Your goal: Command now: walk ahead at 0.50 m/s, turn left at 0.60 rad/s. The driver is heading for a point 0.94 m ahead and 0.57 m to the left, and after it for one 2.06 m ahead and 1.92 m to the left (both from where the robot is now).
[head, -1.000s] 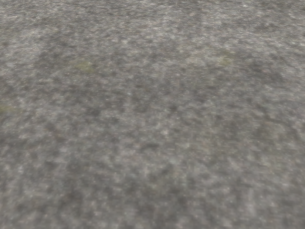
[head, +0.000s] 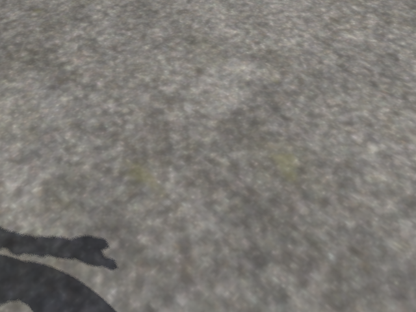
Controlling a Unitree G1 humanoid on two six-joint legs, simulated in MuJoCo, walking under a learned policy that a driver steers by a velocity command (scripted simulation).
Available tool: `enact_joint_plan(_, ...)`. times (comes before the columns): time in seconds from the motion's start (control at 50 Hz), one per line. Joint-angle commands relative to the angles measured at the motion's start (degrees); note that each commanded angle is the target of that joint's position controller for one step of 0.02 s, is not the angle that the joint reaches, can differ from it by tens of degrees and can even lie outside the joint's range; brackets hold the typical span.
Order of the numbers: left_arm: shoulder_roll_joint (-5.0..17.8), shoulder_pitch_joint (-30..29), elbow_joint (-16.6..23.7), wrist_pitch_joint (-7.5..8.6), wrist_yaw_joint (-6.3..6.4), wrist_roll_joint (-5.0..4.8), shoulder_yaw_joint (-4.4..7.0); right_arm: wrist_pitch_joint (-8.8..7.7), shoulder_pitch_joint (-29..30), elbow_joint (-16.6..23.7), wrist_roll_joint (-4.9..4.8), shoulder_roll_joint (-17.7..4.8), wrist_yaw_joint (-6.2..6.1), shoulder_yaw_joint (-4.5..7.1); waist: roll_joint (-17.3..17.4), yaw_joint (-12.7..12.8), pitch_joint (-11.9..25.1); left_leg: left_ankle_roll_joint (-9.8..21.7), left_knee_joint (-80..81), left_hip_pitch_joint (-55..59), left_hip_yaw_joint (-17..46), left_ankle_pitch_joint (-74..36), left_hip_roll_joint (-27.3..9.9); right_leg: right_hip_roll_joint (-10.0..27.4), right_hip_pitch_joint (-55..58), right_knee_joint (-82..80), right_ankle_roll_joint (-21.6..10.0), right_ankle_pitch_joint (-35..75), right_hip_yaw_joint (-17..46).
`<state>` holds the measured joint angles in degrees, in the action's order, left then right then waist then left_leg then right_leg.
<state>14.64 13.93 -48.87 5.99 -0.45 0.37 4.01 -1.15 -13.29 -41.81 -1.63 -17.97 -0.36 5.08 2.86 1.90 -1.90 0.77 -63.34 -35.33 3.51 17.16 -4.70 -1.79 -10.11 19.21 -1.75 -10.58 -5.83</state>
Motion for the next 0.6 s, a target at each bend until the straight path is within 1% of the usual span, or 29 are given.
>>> enact_joint_plan(0.02,8.89,-2.76,3.24,0.91,0.37,-0.09,2.04,-0.35,1.31,5.24,0.17,-1.49,0.46,0.04,-6.59,-0.85,1.37,-0.91,5.41,-7.05,2.09,-6.53,-3.43,17.32,5.38,-11.20,-9.67,11.14,10.53)
enact_joint_plan(0.04,9.25,-2.88,3.18,0.73,0.43,-0.11,2.13,-0.49,2.15,5.51,0.10,-1.36,0.80,-0.11,-6.41,-0.65,1.28,-0.88,8.61,-6.54,1.48,-9.76,-3.31,16.66,5.71,-11.28,-9.17,12.79,7.98)
enact_joint_plan(0.08,9.86,-2.46,3.00,0.31,0.60,-0.31,2.21,-0.90,5.34,6.37,0.08,-0.88,1.57,-0.50,-6.23,0.54,0.43,-0.55,15.50,-4.52,-0.60,-15.72,-2.57,15.34,5.86,-11.24,-7.95,14.79,3.23)
enact_joint_plan(0.12,10.69,-0.54,2.45,-0.18,0.78,-0.60,2.36,-1.10,9.30,7.72,0.21,-0.32,2.29,-0.88,-5.92,2.11,-0.63,-0.05,20.82,-3.05,-2.93,-18.44,-1.60,15.43,7.14,-10.93,-7.11,15.34,0.35)
enact_joint_plan(0.16,11.73,1.31,1.77,-0.81,0.80,-1.11,2.62,-0.99,12.04,9.16,0.13,-0.45,2.90,-0.98,-6.03,2.80,-1.64,0.82,24.23,-2.81,-4.32,-17.30,-0.87,16.62,10.16,-10.02,-6.42,16.70,-1.16)
enact_joint_plan(0.18,12.31,1.81,1.50,-1.18,0.80,-1.42,2.79,-0.91,12.84,9.84,0.11,-0.81,3.18,-0.88,-6.28,2.64,-2.01,1.52,25.50,-2.68,-4.91,-15.48,-0.42,17.36,11.94,-8.96,-5.96,18.99,-1.82)
enact_joint_plan(0.2,12.99,1.82,1.40,-1.58,0.86,-1.72,2.99,-0.82,12.87,10.32,0.21,-1.47,3.42,-0.60,-6.67,1.94,-1.84,2.47,26.54,-1.45,-5.88,-12.87,0.57,17.86,13.49,-6.94,-5.42,24.43,-2.75)
enact_joint_plan(0.22,13.94,1.57,1.49,-1.96,1.00,-1.99,3.24,-0.66,11.79,10.51,0.38,-2.49,3.53,-0.10,-7.57,0.69,-0.69,3.62,27.07,1.39,-7.40,-9.77,2.31,18.04,14.72,-3.49,-4.84,33.73,-3.84)
enact_joint_plan(0.24,14.89,1.36,1.63,-2.40,1.21,-2.27,3.51,-0.44,8.89,10.14,0.52,-3.91,3.50,0.67,-8.63,-1.39,1.51,4.92,27.22,6.09,-9.06,-6.72,4.50,17.96,15.34,1.99,-4.24,43.48,-4.88)
enact_joint_plan(0.26,15.19,0.67,1.83,-2.92,1.42,-2.46,3.53,-0.27,1.81,8.43,0.41,-6.01,3.33,1.99,-8.29,-5.72,5.16,6.72,29.74,15.38,-10.34,-7.32,7.06,16.85,13.71,11.71,-3.16,48.94,-6.43)
enact_joint_plan(0.28,13.68,0.99,2.08,-2.97,1.69,-2.02,2.86,0.12,-8.36,5.52,0.25,-9.58,2.49,4.00,-6.24,-10.65,10.17,9.05,32.15,31.49,-8.31,-10.24,8.16,14.76,5.16,25.56,-0.99,43.28,-7.49)
enact_joint_plan(0.3,7.10,3.67,4.13,-2.44,1.40,0.80,0.80,0.53,-12.49,4.48,-0.15,-15.38,1.22,5.24,6.97,-8.59,14.28,14.63,32.77,49.35,13.65,-9.92,-5.06,9.13,-15.82,45.78,2.00,2.61,-7.46)
enact_joint_plan(0.32,5.35,4.20,6.96,-0.25,0.69,0.20,-0.57,-0.59,-10.67,7.10,0.16,-17.18,1.77,4.70,12.02,-5.81,24.18,24.76,43.17,59.21,44.84,1.70,-15.01,-0.37,-30.98,59.71,3.29,-25.31,5.63)
enact_joint_plan(0.34,10.81,-2.82,8.12,1.27,-0.05,-2.19,0.75,-1.41,-10.51,6.88,0.57,-11.90,2.28,3.19,4.09,-9.13,20.24,21.20,46.33,57.30,39.92,2.89,-13.66,2.95,-37.43,61.46,2.30,-20.82,11.22)
enact_joint_plan(0.36,10.66,-5.03,8.99,2.13,-0.31,-2.81,0.53,-2.03,-8.46,6.41,0.61,-9.82,2.27,2.51,2.99,-7.93,12.88,19.07,46.44,49.72,31.51,-0.35,-11.55,5.11,-38.53,57.77,1.14,-15.75,10.27)
enact_joint_plan(0.38,9.96,-4.75,8.15,2.35,0.19,-1.56,0.44,-2.26,-4.42,6.80,0.56,-8.37,2.15,1.98,-1.92,-5.00,8.83,17.04,46.53,40.81,25.49,-5.60,-8.89,7.46,-34.81,52.66,1.24,-11.65,10.36)
enact_joint_plan(0.4,10.67,-4.01,7.68,1.96,0.49,-0.37,0.92,-2.32,-1.21,7.54,0.94,-6.70,1.97,1.38,-1.25,-2.77,6.61,16.14,47.28,33.99,21.23,-11.81,-7.06,8.83,-30.60,48.27,1.72,-9.27,10.53)
enact_joint_plan(0.42,10.84,-2.97,7.53,1.19,0.35,-0.13,1.13,-2.28,0.49,8.35,1.48,-6.06,1.72,1.03,-0.03,-1.22,5.80,16.02,48.62,29.61,19.41,-14.85,-5.90,9.40,-27.37,46.71,2.17,-7.73,10.67)
enact_joint_plan(0.44,10.26,-2.46,7.66,0.55,0.32,0.08,1.11,-2.43,0.92,8.48,1.49,-6.21,1.48,1.09,0.27,-0.61,5.63,16.45,49.51,27.14,18.46,-17.59,-5.45,9.27,-26.01,44.65,2.98,-6.89,10.26)
enact_joint_plan(0.46,9.39,-2.55,7.77,0.01,0.35,0.37,0.93,-2.59,0.58,8.25,1.30,-6.53,1.15,1.17,-0.08,-0.39,5.30,16.73,49.92,25.01,16.72,-20.30,-4.91,8.95,-25.33,42.54,3.86,-5.84,9.62)
enact_joint_plan(0.5,7.93,-5.62,8.91,-0.56,0.49,0.71,0.47,-2.62,-0.94,7.54,1.14,-7.64,0.30,1.47,-0.53,-0.97,3.86,16.28,50.42,22.31,13.72,-21.88,-3.43,7.91,-25.83,36.16,5.43,-0.62,8.89)
enact_joint_plan(0.56,6.06,-12.18,10.66,-0.42,0.14,0.47,-0.41,-2.23,-3.32,6.43,0.75,-8.05,-0.46,1.62,0.72,-3.56,2.32,13.54,49.73,20.42,11.00,-17.06,-0.57,5.44,-23.46,22.55,6.12,10.85,8.66)
enact_joint_plan(0.6,5.78,-15.91,11.74,-0.08,-0.36,-0.06,-0.69,-1.96,-5.19,5.56,0.55,-8.45,-0.65,1.76,1.33,-5.16,1.63,12.33,49.14,19.71,11.50,-13.53,-0.22,3.55,-20.42,16.11,6.00,15.20,8.39)
